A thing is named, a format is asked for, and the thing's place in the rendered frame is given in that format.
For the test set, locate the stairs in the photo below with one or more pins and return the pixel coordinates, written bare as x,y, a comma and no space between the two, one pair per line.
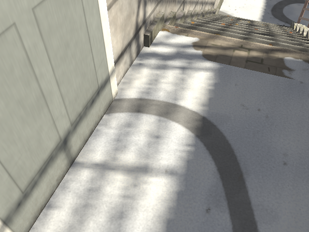
248,30

